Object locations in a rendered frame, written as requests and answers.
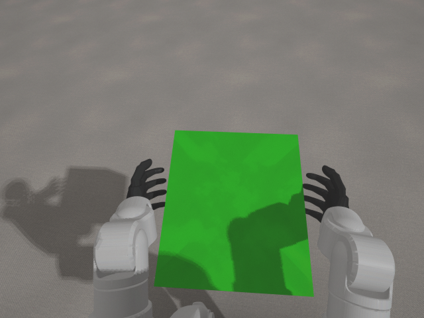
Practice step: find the right robot hand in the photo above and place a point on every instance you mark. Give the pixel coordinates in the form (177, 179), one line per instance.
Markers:
(335, 195)

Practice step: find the left robot thigh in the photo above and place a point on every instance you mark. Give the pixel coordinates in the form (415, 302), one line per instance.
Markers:
(193, 311)

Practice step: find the robot left forearm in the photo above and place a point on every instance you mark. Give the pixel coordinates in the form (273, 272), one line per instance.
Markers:
(120, 261)

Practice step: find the left robot hand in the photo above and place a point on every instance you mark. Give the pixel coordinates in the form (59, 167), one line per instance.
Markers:
(139, 187)

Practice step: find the carton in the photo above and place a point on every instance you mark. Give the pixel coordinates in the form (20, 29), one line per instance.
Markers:
(234, 217)

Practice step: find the robot left shin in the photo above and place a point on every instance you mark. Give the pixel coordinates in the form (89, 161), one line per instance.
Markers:
(199, 303)

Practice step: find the robot right forearm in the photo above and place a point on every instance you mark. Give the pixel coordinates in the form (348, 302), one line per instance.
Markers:
(362, 267)

